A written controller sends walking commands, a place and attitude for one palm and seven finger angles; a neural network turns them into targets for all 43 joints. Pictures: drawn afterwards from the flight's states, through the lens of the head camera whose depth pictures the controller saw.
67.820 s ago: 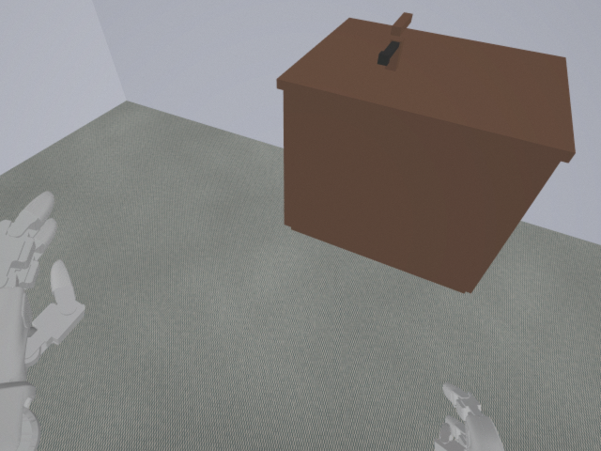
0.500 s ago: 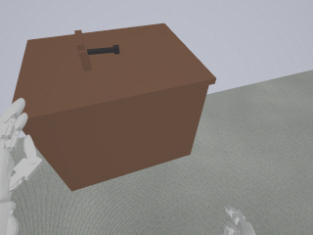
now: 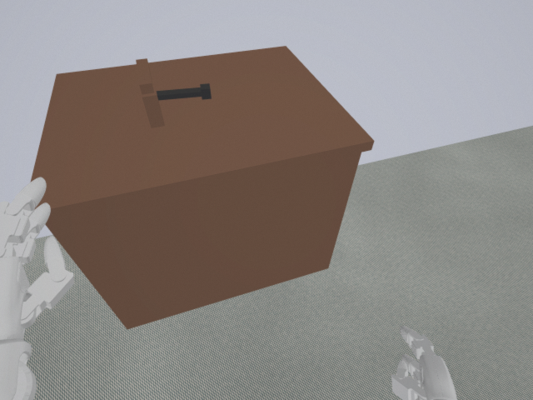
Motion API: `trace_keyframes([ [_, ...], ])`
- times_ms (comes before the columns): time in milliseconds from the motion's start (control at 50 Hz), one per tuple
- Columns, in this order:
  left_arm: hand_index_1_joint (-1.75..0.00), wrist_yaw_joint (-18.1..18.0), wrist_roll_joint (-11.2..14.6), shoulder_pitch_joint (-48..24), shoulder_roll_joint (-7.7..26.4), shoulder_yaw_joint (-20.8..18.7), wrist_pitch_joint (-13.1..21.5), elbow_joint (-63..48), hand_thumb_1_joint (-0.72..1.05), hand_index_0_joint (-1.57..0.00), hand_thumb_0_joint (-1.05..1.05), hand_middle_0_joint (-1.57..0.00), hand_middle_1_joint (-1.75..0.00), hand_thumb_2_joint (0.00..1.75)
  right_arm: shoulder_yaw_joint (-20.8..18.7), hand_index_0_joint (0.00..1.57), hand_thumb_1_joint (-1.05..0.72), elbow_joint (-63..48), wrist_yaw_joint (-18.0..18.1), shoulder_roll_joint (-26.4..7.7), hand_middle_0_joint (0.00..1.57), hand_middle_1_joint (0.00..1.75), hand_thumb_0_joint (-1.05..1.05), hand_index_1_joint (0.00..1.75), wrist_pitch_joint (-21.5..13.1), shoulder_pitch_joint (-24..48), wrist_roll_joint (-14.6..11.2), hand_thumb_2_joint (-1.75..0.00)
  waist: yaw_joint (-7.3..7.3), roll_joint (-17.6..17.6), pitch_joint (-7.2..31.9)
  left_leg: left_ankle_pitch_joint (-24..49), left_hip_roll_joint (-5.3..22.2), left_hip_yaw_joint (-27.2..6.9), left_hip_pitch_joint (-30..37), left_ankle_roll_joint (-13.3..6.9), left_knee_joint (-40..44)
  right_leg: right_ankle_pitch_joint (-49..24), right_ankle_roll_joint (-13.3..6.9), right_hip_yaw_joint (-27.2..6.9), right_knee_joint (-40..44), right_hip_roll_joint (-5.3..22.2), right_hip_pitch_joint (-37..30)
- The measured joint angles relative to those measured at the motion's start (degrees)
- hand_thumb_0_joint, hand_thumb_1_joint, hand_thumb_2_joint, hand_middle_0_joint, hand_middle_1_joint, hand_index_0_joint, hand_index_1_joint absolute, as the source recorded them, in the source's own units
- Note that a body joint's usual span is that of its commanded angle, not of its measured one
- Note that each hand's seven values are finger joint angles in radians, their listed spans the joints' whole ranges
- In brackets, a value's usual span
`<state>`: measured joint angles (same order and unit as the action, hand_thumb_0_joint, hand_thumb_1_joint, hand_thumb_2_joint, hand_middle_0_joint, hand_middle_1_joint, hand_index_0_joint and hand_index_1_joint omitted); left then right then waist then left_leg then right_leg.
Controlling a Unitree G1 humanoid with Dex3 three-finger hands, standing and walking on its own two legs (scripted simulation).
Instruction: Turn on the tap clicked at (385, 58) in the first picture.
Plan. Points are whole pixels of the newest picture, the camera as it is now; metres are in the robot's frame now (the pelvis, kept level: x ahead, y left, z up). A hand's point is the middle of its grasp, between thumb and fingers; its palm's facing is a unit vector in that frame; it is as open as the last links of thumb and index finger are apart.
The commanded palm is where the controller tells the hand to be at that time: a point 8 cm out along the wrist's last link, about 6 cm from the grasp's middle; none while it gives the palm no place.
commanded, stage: stand and check the lever's angle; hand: left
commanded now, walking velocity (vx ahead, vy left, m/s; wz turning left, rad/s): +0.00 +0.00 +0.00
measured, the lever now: (205, 91) +0.80 +0.23 +0.06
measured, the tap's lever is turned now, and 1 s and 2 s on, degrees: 83 83 83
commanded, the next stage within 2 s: stand and wait in 0.10 s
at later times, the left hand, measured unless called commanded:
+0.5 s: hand (51, 290) +0.19 +0.26 +0.15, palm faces +0.40 -0.84 -0.36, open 7.4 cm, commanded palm +0.14 +0.29 +0.17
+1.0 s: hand (42, 288) +0.19 +0.27 +0.15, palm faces +0.42 -0.84 -0.35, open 7.4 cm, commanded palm +0.14 +0.30 +0.17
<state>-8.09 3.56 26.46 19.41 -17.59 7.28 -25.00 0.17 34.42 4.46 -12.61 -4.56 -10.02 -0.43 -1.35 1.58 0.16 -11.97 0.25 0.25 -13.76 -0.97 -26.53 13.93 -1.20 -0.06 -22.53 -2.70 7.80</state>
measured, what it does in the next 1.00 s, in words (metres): stands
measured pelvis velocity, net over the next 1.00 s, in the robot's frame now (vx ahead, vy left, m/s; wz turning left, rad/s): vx -0.01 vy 0.02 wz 0.01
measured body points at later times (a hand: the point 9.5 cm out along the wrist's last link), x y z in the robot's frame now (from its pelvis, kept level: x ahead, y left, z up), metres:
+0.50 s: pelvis -0.02 +0.01 +0.00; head -0.02 +0.01 +0.45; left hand +0.16 +0.30 +0.17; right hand +0.16 -0.22 -0.08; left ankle +0.02 +0.11 -0.74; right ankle -0.02 -0.11 -0.74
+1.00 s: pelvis -0.01 +0.02 +0.00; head -0.01 +0.02 +0.45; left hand +0.17 +0.31 +0.17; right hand +0.18 -0.21 -0.07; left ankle +0.02 +0.11 -0.74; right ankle -0.02 -0.11 -0.74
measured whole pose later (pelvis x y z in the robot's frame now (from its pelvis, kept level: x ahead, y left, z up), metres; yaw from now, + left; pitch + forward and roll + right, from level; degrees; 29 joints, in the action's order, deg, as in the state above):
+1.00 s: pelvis -0.01 +0.02 +0.00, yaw +1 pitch -1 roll -2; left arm -8.5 2.9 26.2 19.3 -17.5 8.6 -25.0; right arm 0.9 35.0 4.1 -11.8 -5.4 -9.9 0.1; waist -1.3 1.3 -0.5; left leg -9.4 -1.2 0.1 -14.3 -2.5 -24.4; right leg 11.4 0.3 0.2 -20.0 -1.3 7.9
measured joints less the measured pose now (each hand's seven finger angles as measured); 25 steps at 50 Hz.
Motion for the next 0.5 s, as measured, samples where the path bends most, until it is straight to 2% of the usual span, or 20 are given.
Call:
trace_keyframes([
  [100,-0.30,-0.3,-0.2,-0.8,-0.8,0.7,-0.2,0.7,0.90,-0.21,0.02,-0.21,-0.30,0.90,0.2,0.20,-0.91,0.9,0.0,0.1,0.20,0.30,0.02,0.30,-0.1,-1.0,0.2,-0.89,0.14,0.4,0.0,0.8,0.0,-0.2,0.0,-0.1,0.6,-1.0,0.0,0.2,1.0,0.0,-0.2],
  [260,-0.30,-0.2,-0.3,0.1,0.1,0.3,0.8,0.7,0.89,-0.21,0.02,-0.21,-0.30,0.90,0.3,0.20,-0.91,1.4,-0.1,0.4,0.20,0.30,0.02,0.30,-0.1,-1.9,0.4,-0.89,0.91,0.6,0.1,1.9,-0.2,-0.1,-0.1,-0.4,1.5,-2.0,0.4,0.1,1.9,0.2,-0.1],
  [500,-0.30,-0.5,-0.8,0.0,-0.2,0.3,1.4,0.7,0.89,-0.21,0.02,-0.21,-0.30,0.90,0.2,0.20,-0.91,1.5,0.0,0.2,0.20,0.30,0.02,0.30,-0.9,-1.3,0.6,-0.89,0.64,0.3,-0.7,2.9,-0.9,-0.1,-0.5,-1.0,2.3,-2.7,1.0,0.2,2.3,0.9,0.4],
])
